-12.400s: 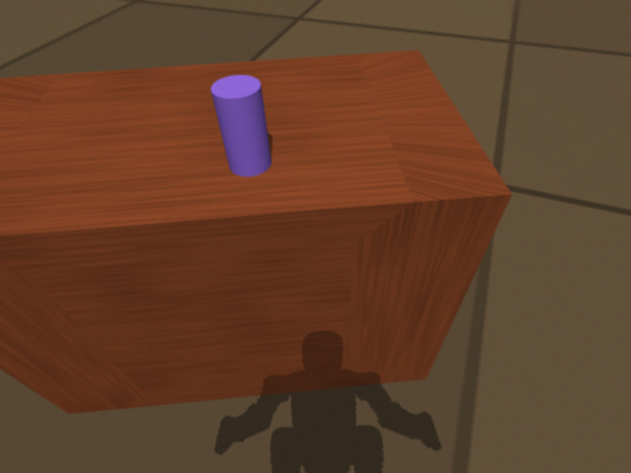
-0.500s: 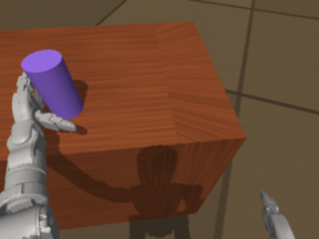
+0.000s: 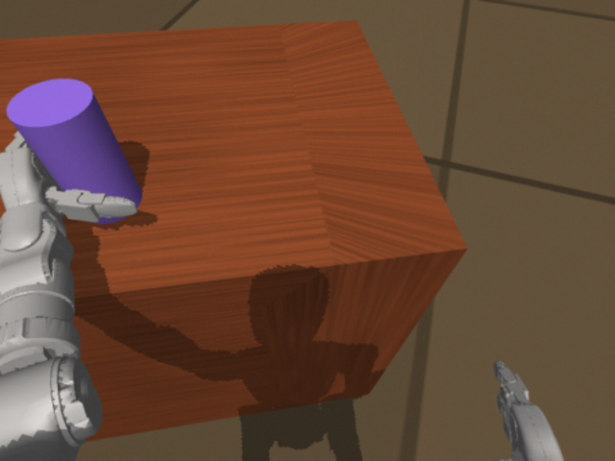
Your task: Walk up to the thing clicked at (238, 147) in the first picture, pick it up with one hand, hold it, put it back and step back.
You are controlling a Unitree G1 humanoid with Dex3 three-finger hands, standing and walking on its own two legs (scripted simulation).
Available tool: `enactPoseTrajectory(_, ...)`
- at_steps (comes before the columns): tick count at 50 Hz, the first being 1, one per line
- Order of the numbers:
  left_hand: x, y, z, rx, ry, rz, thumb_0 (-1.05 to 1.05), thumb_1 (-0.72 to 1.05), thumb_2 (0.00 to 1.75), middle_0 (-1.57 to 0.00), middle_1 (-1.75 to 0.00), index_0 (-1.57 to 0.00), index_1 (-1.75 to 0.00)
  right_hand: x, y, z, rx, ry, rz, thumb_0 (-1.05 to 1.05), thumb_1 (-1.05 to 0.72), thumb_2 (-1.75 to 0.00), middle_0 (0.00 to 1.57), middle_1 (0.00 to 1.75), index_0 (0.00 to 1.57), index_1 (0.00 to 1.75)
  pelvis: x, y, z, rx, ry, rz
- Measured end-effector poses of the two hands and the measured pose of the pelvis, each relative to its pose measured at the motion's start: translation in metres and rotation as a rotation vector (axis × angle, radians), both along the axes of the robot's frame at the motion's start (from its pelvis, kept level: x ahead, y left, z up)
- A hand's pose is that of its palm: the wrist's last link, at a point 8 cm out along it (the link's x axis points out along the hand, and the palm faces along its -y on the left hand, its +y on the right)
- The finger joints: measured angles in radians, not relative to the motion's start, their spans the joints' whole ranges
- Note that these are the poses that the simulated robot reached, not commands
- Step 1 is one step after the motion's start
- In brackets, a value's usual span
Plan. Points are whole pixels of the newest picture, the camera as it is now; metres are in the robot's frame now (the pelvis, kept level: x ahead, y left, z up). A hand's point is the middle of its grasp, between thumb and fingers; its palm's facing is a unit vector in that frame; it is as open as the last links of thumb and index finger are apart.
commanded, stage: close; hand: left
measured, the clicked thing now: (85, 157) +0.48 +0.24 +0.14
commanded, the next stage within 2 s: settle in 0.32 s
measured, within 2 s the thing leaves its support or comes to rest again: leaves its support in 0.78 s
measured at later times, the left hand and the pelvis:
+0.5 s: hand (84, 175) +0.47 +0.25 +0.12, palm faces +0.26 -0.97 +0.00, open 10.9 cm; pelvis +0.01 +0.01 +0.00, yaw +0 degrees
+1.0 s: hand (74, 160) +0.45 +0.23 +0.17, palm faces +0.27 -0.96 -0.02, open 11.1 cm; pelvis +0.01 +0.00 +0.01, yaw +0 degrees
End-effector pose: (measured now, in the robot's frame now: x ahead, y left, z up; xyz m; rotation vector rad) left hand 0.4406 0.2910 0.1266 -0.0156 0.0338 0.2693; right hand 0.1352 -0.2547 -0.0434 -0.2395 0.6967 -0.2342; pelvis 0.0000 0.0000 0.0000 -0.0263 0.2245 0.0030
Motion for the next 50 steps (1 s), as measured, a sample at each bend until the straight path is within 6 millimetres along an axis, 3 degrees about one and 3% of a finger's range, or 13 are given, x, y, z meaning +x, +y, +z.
enactPoseTrajectory(12, 0.002, 0.005, -0.002, 0.008, -0.004, -0.011, -0.01, -0.38, 0.39, -0.81, -0.61, -0.83, -0.62, 0.005, 0.005, -0.002, 0.010, 0.016, -0.001, -0.01, 0.50, -0.05, 0.05, 0.05, 0.06, 0.05, 0.007, 0.004, -0.001, -0.003, 0.018, -0.003)
enactPoseTrajectory(26, -0.004, 0.002, -0.002, 0.011, -0.006, -0.008, -0.01, -0.40, 0.90, -0.69, -0.82, -0.71, -0.83, 0.014, 0.006, -0.003, 0.023, 0.021, -0.013, -0.01, 0.51, -0.06, 0.05, 0.05, 0.06, 0.05, 0.015, 0.007, 0.001, -0.003, 0.004, -0.005)
enactPoseTrajectory(38, -0.012, -0.006, 0.004, 0.028, 0.021, -0.006, -0.01, -0.47, 1.01, -0.65, -0.94, -0.67, -0.96, 0.020, 0.011, -0.001, 0.039, -0.005, -0.005, -0.01, 0.51, -0.06, 0.05, 0.05, 0.06, 0.05, 0.017, 0.005, 0.005, -0.001, -0.029, 0.000)
enactPoseTrajectory(50, -0.023, -0.010, 0.041, 0.033, -0.004, 0.006, -0.01, -0.52, 1.06, -0.66, -0.97, -0.67, -0.98, 0.014, 0.009, 0.002, 0.045, -0.044, -0.010, -0.01, 0.52, -0.06, 0.05, 0.05, 0.06, 0.05, 0.008, 0.001, 0.010, 0.004, -0.081, 0.007)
